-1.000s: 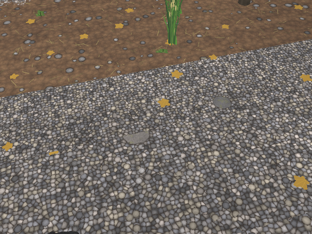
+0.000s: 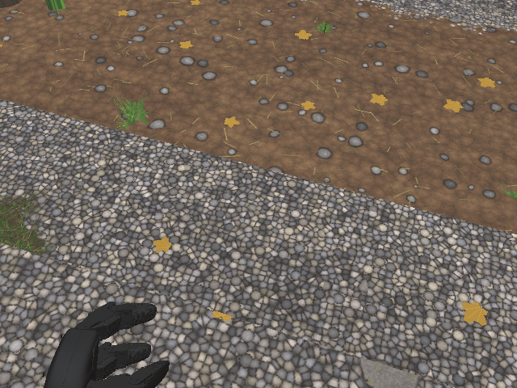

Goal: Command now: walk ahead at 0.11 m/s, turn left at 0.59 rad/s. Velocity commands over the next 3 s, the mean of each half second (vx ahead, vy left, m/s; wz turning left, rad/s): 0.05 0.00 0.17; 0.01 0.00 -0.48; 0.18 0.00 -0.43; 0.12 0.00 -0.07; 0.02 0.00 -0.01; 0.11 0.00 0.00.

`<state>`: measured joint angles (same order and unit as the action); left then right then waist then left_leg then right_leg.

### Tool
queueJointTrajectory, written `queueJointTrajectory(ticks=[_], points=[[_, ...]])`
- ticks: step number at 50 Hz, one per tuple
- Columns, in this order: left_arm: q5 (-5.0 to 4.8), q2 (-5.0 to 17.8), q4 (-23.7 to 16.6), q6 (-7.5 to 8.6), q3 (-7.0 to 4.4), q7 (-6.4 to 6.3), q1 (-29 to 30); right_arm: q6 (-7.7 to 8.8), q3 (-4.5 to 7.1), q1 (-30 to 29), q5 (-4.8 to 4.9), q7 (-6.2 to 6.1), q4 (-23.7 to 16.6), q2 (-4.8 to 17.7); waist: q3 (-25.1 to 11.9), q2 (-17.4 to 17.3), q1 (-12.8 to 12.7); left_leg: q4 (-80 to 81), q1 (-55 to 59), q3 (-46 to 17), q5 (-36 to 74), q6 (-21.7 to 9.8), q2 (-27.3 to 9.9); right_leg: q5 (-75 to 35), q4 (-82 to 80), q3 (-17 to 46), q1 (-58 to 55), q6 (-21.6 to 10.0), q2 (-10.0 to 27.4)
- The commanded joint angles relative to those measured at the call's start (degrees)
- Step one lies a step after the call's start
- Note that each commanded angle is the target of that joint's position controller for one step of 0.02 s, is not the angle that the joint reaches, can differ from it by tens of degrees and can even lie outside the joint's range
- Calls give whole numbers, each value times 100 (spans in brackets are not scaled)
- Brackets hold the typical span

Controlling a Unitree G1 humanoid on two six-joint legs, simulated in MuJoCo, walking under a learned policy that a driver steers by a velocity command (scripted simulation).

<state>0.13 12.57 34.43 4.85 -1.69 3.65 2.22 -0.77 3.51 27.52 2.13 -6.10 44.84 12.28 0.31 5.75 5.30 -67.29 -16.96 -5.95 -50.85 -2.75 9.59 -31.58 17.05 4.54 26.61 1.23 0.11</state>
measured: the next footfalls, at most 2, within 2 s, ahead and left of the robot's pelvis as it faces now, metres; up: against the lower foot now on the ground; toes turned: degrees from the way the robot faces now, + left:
right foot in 0.04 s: +0.19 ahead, -0.08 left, -0.19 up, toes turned +4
left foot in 0.44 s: +0.17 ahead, +0.14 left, -0.19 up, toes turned -3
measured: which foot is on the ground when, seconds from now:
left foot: down 0.00-0.02, up 0.04-0.42, down 0.44-0.78, up 0.80-1.00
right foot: up 0.00-0.02, down 0.04-0.48, up 0.50-0.76, down 0.78-1.00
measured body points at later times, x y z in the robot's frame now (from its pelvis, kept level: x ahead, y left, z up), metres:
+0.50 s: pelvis +0.11 +0.00 -0.08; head +0.13 +0.00 +0.37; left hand +0.19 +0.26 -0.20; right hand +0.29 -0.24 -0.17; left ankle +0.13 +0.14 -0.81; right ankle +0.15 -0.09 -0.81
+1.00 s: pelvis +0.11 -0.05 -0.07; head +0.14 -0.09 +0.37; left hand +0.33 +0.17 -0.16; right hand +0.20 -0.37 -0.18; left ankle +0.16 +0.10 -0.71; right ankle +0.10 -0.13 -0.81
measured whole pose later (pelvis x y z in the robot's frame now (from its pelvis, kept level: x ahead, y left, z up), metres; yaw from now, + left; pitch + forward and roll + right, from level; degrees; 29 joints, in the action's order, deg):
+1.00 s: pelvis +0.11 -0.05 -0.07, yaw -17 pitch +3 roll +2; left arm -0.4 15.8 34.9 -3.6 -2.7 -0.9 -11.6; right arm -1.4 4.9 6.6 -0.8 -3.3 37.2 16.2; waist 1.5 -1.4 -0.7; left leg -70.4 -38.3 -3.6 -18.8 5.2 0.4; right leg 14.3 31.5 5.7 20.0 -4.3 -4.6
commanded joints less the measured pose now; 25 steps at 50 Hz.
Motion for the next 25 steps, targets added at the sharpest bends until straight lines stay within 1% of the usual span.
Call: queueJointTrajectory(ticks=[1, 2, 3, 4, 5, 6, 7, 8, 9, 10, 11, 12, 13, 14, 15, 16, 17, 18, 19, 20, 21, 22, 23, 24, 25], points=[[32, 352, 614, 59, -263, -54, -2053, -128, 106, -49, -23, 83, -176, 265, -541, -634, -808, -1633, -873, -379, 1506, -38, -325, -1981, -978, 353, -2791, -42, 948], [116, 517, 757, 28, -263, -42, -2831, -50, 19, -88, -107, 217, -209, -24, -1219, -135, -1149, -3418, -2315, -180, -441, 72, 127, -4159, 651, 543, -4612, -155, 1428], [216, 763, 852, 102, -236, -29, -2478, -7, -64, 553, 25, 299, -436, -83, -1462, 646, -617, -4641, -3817, -784, -478, 248, 28, -5740, 2052, 1083, -5726, -545, 2168], [92, 1047, 900, 66, -350, -34, -2086, 82, -83, 824, 66, 367, -549, 309, -2089, 1035, -385, -5224, -4475, -881, -16, 476, -446, -5090, 2279, 1650, -6031, -1244, 2575], [133, 978, 786, 41, -317, -69, -1778, 99, -60, 479, 38, 362, -655, 542, -2274, 395, -451, -5511, -4533, -869, 344, 622, -614, -3241, 1877, 1777, -5448, -1742, 2676], [178, 1217, 575, 3, -400, -243, -1388, 99, 11, -30, 77, 276, -890, 815, -2461, 182, -421, -5676, -4561, -898, 1343, 602, -793, -355, 1198, 2369, -4639, -2276, 3154], [164, 830, 306, -139, -261, -336, -768, -74, 233, -350, 51, 161, -858, 1365, -1825, -791, -183, -4414, -3883, -727, 2500, 614, -922, 2024, 356, 2106, -2991, -2093, 2755], [189, 690, 342, -239, -169, -392, -548, -247, 295, -674, 11, 98, -852, 1379, -1045, -683, -80, -4026, -3242, -564, 2924, 637, -931, 2611, 152, 1831, -1594, -1864, 2339], [234, 670, 385, -277, -107, -395, -594, -308, 269, -667, -73, 62, -830, 1117, -711, -508, -50, -3920, -2858, -413, 3174, 668, -849, 2654, 52, 1432, -848, -1639, 1860], [265, 745, 425, -300, -55, -441, -710, -262, 206, -849, -130, 62, -968, 804, -358, -309, -111, -3158, -2764, -601, 3550, 768, -741, 2346, 103, 986, -458, -1556, 1424], [287, 755, 572, -327, -45, -526, -996, -194, 138, -939, -171, 85, -1008, 537, -194, -136, -149, -2160, -2464, -404, 4051, 842, -665, 2267, 59, 371, -147, -1509, 959], [247, 459, 712, -349, 50, -574, -1215, -123, 56, -1029, -248, 107, -998, 233, -355, -61, -156, -1011, -2241, -301, 4318, 928, -836, 1892, 125, 194, -413, -1501, 735], [127, 273, 848, -384, 97, -581, -1295, -60, -38, -1030, -327, 157, -997, -26, -641, 32, -123, 378, -1852, -72, 4435, 950, -1090, 1753, 136, 32, -770, -1393, 539], [34, 304, 845, -422, 61, -573, -1286, -21, -103, -1251, -352, 208, -1020, -180, -798, 198, -252, 1375, -1349, 88, 4445, 985, -1126, 1810, 137, -31, -914, -1287, 476], [2, 570, 821, -410, -31, -554, -1376, -13, -101, -1487, -324, 262, -1082, -145, -833, 379, -394, 1727, -1008, 131, 4273, 1014, -1091, 1880, 83, 222, -946, -1310, 606], [4, 797, 791, -423, -110, -531, -1346, -39, -84, -1622, -272, 290, -1126, -53, -841, 435, -400, 1965, -840, 96, 3987, 999, -1097, 2240, 81, 480, -1039, -1352, 785], [17, 918, 719, -454, -168, -503, -1329, -71, -45, -1730, -233, 307, -1148, 116, -750, 367, -462, 2323, -740, 98, 3777, 938, -1079, 2921, 39, 711, -1064, -1381, 909], [9, 969, 666, -488, -199, -464, -1398, -104, 21, -1777, -207, 311, -1151, 310, -582, 342, -535, 2683, -629, 73, 3622, 838, -1064, 3852, -57, 1029, -1000, -1387, 1008], [-4, 955, 601, -537, -207, -440, -1418, -113, 71, -1840, -187, 317, -1152, 443, -360, 322, -596, 3081, -582, 88, 3441, 702, -1034, 4646, -119, 1343, -967, -1381, 1076], [-16, 922, 539, -588, -203, -436, -1420, -89, 103, -1788, -183, 334, -1118, 488, -215, 313, -575, 3580, -359, 142, 3471, 537, -995, 5207, -108, 1579, -880, -1336, 1060], [-33, 877, 520, -626, -194, -443, -1526, -48, 126, -1694, -205, 353, -1083, 524, -155, 261, -524, 4097, -20, 157, 3729, 375, -996, 5481, -39, 1708, -790, -1200, 939], [-42, 852, 524, -632, -197, -451, -1717, 1, 166, -1613, -265, 352, -1104, 668, -250, 151, -530, 4195, 495, 7, 4107, 242, -1257, 5449, 135, 1756, -572, -974, 810], [13, 725, 410, -598, -177, -470, -1668, 34, 197, -1351, -368, 332, -1114, 824, -578, -224, -443, 3940, 1195, -269, 4988, 23, -1836, 5247, 683, 1547, -199, -762, 604], [-14, 600, 238, -556, -170, -445, -1841, 12, 313, -1516, -384, 369, -933, 1081, -639, -1560, -764, 3825, 1308, -593, 5272, -333, -2117, 5388, 1042, 615, 343, -515, 9], [-18, 677, 180, -544, -189, -444, -1585, 5, 288, -1453, -422, 386, -962, 786, -723, -1913, -529, 4222, 1113, -915, 5018, -590, -2394, 5448, 1816, 149, 327, -260, -257]])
